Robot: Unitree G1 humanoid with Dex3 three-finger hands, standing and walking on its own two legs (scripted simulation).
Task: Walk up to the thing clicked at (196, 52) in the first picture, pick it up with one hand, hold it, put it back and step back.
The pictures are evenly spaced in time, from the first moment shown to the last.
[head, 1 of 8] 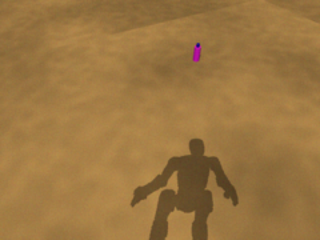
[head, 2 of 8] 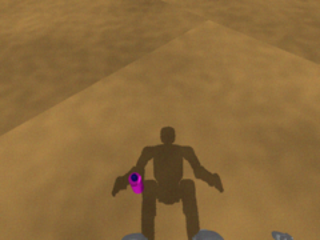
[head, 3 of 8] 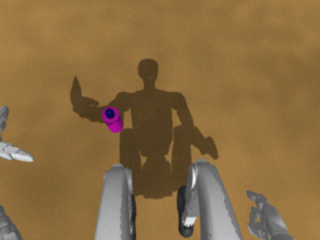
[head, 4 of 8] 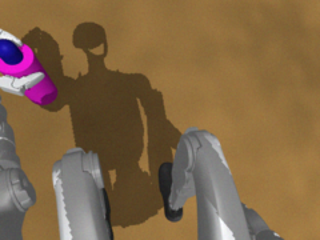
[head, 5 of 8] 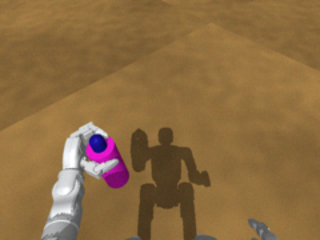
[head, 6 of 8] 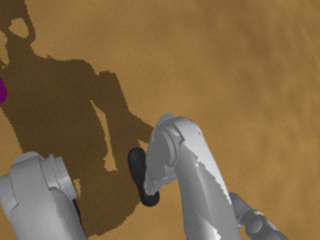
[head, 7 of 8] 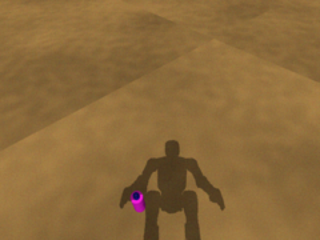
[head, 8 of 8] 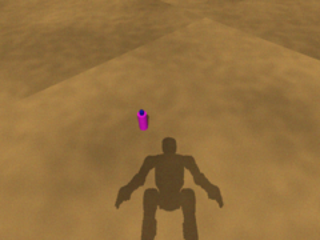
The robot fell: no
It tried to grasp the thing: yes
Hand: left
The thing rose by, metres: 0.63
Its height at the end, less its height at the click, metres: +0.00
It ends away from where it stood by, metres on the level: 0.02
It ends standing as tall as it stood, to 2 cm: yes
